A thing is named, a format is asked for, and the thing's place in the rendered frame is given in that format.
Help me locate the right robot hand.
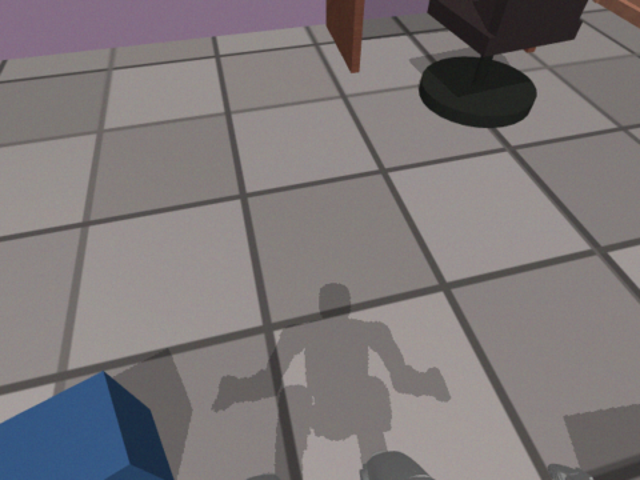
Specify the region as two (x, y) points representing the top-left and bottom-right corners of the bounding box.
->
(548, 464), (593, 480)

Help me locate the office chair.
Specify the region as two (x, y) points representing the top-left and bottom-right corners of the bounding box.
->
(419, 0), (588, 128)

